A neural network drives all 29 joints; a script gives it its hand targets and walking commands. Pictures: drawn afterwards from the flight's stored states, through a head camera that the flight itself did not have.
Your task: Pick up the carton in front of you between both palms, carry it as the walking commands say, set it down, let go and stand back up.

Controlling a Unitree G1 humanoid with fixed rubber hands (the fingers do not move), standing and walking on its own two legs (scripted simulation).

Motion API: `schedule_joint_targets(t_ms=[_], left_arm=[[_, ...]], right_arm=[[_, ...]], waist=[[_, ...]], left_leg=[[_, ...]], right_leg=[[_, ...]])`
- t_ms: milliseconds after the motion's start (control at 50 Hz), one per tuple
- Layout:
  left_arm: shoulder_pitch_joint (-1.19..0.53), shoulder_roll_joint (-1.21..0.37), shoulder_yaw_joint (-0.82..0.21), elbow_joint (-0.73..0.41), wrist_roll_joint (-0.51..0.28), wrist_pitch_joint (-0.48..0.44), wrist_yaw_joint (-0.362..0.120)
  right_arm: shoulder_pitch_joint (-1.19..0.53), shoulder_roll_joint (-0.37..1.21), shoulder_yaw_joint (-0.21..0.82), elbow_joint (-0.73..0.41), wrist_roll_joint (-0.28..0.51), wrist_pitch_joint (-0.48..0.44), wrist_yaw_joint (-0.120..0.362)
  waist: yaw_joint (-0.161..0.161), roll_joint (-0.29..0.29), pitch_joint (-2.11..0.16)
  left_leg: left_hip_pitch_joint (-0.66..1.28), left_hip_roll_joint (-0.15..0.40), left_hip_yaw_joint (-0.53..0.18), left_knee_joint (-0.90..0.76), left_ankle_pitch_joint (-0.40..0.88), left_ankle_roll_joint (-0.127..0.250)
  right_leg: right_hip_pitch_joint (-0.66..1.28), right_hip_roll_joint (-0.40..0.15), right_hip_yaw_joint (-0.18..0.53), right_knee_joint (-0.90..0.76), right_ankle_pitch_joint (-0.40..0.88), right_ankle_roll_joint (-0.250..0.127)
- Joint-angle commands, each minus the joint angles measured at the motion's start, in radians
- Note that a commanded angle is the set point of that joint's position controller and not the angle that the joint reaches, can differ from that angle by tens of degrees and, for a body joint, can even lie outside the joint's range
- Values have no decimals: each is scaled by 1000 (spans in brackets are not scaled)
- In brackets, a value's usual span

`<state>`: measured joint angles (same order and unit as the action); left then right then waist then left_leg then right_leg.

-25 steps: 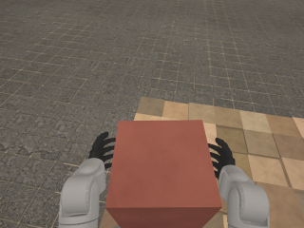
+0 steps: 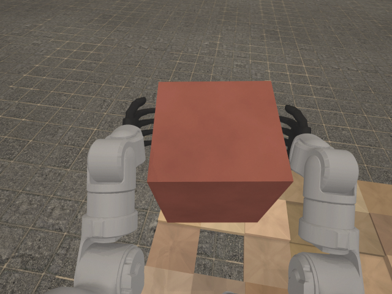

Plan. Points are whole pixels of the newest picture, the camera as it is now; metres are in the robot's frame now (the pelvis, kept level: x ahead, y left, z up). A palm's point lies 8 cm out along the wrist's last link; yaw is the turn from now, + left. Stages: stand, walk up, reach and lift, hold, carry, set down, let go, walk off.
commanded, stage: carry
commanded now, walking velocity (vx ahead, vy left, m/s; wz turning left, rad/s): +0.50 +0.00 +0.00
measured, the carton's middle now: (213, 159) +0.36 -0.01 +0.10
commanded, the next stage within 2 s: none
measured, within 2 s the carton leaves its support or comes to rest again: neither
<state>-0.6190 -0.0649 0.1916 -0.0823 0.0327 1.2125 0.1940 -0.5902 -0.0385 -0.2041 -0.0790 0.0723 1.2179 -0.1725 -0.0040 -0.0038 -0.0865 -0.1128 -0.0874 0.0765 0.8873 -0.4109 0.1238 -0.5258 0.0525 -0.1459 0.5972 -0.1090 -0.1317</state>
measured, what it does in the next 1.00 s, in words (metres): walks ahead: left foot, then right foot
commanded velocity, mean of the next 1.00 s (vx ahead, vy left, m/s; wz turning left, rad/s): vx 0.10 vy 0.00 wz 0.00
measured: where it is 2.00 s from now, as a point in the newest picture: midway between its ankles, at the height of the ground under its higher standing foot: (188, 242)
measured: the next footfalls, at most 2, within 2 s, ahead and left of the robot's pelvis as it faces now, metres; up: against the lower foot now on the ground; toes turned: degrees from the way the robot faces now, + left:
left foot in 0.42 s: +0.41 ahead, +0.10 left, -0.03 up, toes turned +2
right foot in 0.76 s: +0.57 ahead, -0.06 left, -0.03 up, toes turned -6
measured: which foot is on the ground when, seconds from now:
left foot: up 0.00-0.40, down 0.42-0.80, up 0.82-0.96, down 0.98-1.00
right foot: down 0.00-0.42, up 0.44-0.74, down 0.76-1.00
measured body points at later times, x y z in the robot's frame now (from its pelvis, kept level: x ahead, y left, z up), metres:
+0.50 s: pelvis +0.32 +0.03 +0.01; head +0.38 +0.05 +0.45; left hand +0.71 +0.19 +0.13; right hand +0.70 -0.12 +0.13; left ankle +0.38 +0.10 -0.73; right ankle +0.17 -0.06 -0.65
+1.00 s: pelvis +0.51 +0.03 -0.01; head +0.55 +0.04 +0.44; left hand +0.86 +0.19 +0.10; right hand +0.87 -0.12 +0.10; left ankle +0.52 +0.14 -0.74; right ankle +0.53 -0.05 -0.73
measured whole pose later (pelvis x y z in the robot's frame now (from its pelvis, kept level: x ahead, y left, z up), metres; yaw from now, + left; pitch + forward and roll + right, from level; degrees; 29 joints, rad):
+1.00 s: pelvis +0.51 +0.03 -0.01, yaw -1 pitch +4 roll -2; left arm -0.51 -0.11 0.24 -0.11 0.07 1.10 0.14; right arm -0.54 0.08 -0.25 -0.08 -0.03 1.12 -0.15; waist 0.02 0.02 0.01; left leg -0.34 0.01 0.00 0.52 -0.30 0.01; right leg -0.39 0.05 -0.10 0.57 -0.26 -0.07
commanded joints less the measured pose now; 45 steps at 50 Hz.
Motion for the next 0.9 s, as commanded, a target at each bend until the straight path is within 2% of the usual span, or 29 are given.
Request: schedule_joint_targets(t_ms=[0,20,40,60,100,180,280,340,360,380,400,420,440,460,480,500,540,580,620,640,700,740,760,780,800,820,840,860,880], left_arm=[[-583,-552,-450,-21,-242,15,-40],[-630,-649,-499,-8,-295,20,-50],[-719,-693,-512,-37,-341,16,-68],[-800,-752,-534,-44,-380,17,-87],[-902,-862,-571,-44,-447,9,-119],[-908,-958,-579,-34,-466,-6,-144],[-834,-919,-578,-71,-406,-13,-143],[-734,-876,-565,-48,-356,-6,-140],[-713,-866,-564,-36,-343,-2,-141],[-689,-860,-568,-22,-327,1,-142],[-685,-851,-568,-8,-316,4,-144],[-674,-864,-569,17,-309,13,-145],[-642,-877,-555,21,-301,21,-146],[-667,-893,-566,-6,-299,20,-147],[-686,-917,-573,-18,-292,14,-150],[-689,-948,-581,-33,-284,2,-152],[-645,-977,-578,-40,-251,-28,-150],[-579,-981,-588,-41,-212,-56,-143],[-539,-962,-606,-67,-193,-76,-139],[-522,-950,-615,-81,-188,-83,-139],[-476,-900,-630,-98,-192,-87,-149],[-431,-862,-622,-68,-187,-85,-159],[-411,-844,-612,-45,-180,-83,-166],[-445,-837,-612,-19,-160,-90,-163],[-401,-847,-612,17,-161,-96,-160],[-370,-864,-616,18,-176,-101,-160],[-397,-884,-630,-6,-198,-103,-161],[-443,-914,-652,-42,-229,-107,-163],[-488,-943,-673,-73,-259,-111,-166]], right_arm=[[-599,711,459,7,200,2,55],[-635,666,409,-8,143,12,41],[-692,681,381,-4,113,21,32],[-723,720,372,8,82,21,26],[-751,764,349,32,41,14,29],[-747,846,371,32,15,-4,52],[-731,876,451,-38,36,-16,67],[-698,863,492,-65,57,-5,75],[-691,861,502,-71,67,-1,81],[-678,860,509,-75,78,4,88],[-675,854,516,-77,91,7,96],[-678,830,517,-64,94,11,98],[-682,849,528,-50,100,6,98],[-665,894,539,-52,129,-1,108],[-688,952,559,-77,153,-10,123],[-715,999,584,-109,176,-19,136],[-757,1070,642,-160,222,-41,157],[-746,1085,676,-181,240,-64,166],[-715,1072,697,-191,245,-82,170],[-688,1061,705,-191,242,-89,171],[-615,1024,720,-154,231,-101,172],[-567,1004,719,-104,217,-100,174],[-542,992,709,-75,206,-101,175],[-549,1005,705,-69,202,-96,180],[-561,1003,703,-71,213,-92,182],[-577,1006,706,-75,224,-92,180],[-591,1015,698,-73,223,-97,176],[-591,1027,689,-79,222,-103,172],[-593,1029,676,-85,213,-106,168]], waist=[[59,-240,-468],[72,-125,-465],[70,-130,-400],[60,-45,-361],[55,14,-347],[74,-20,-367],[104,-104,-385],[101,-144,-390],[78,-139,-400],[24,-114,-420],[-21,-35,-418],[-25,132,-485],[-72,248,-625],[-69,221,-602],[-74,179,-549],[-56,124,-507],[-38,123,-502],[-38,142,-527],[-54,160,-544],[-71,115,-516],[-80,122,-450],[-50,98,-399],[-26,59,-381],[-17,-81,-432],[26,-168,-488],[62,-214,-494],[75,-140,-490],[57,-59,-495],[48,-37,-487]], left_leg=[[-581,-39,-147,655,-101,-52],[-611,47,-173,609,-44,-33],[-615,62,-165,556,-26,-37],[-586,84,-136,466,-25,-54],[-529,113,-115,326,-23,-61],[-557,150,-90,35,86,-91],[-494,63,14,-205,355,-80],[-430,22,39,-389,455,-72],[-330,18,52,-508,562,-74],[-129,50,64,-622,750,-72],[101,169,-22,-574,1102,-58],[458,392,-252,-357,1743,2],[618,508,-410,-303,1817,192],[588,477,-384,-327,1723,183],[545,428,-335,-367,1601,136],[498,376,-298,-387,1518,85],[463,345,-265,-406,1467,54],[441,326,-212,-395,1475,49],[446,301,-163,-369,1391,56],[408,280,-141,-377,1270,59],[262,238,-106,-325,1077,55],[132,198,-68,-252,904,17],[22,170,-49,-203,723,-13],[-217,153,-59,-86,495,-112],[-460,128,-93,-30,138,-160],[-560,93,-95,27,-198,-174],[-569,80,-112,0,-231,-160],[-498,110,-131,-121,-202,-139],[-395,111,-116,-235,-120,-131]], right_leg=[[789,-373,754,-126,258,-264],[735,-372,762,-170,19,-244],[622,-322,684,-198,-54,-211],[527,-299,608,-216,-70,-182],[426,-284,522,-227,-6,-160],[520,-284,418,-218,220,-152],[677,-197,197,-64,728,-45],[734,-155,137,71,792,5],[706,-134,102,152,742,34],[594,-125,74,263,636,63],[378,-88,65,386,303,89],[31,4,67,502,-373,120],[-88,19,184,629,-531,135],[-129,-5,199,614,-541,120],[-153,-21,184,539,-515,116],[-139,-29,163,443,-460,119],[-100,-28,153,278,-390,120],[-59,-7,113,232,-252,115],[-97,-7,93,217,-88,113],[-94,0,78,149,-7,117],[19,10,57,-9,107,107],[197,4,35,-225,265,97],[356,-20,26,-323,421,99],[655,-182,164,-142,848,1],[880,-320,333,-7,1125,-115],[914,-375,394,-25,1166,-163],[901,-374,397,-32,1114,-162],[832,-363,367,-52,994,-139],[745,-328,324,-58,899,-102]])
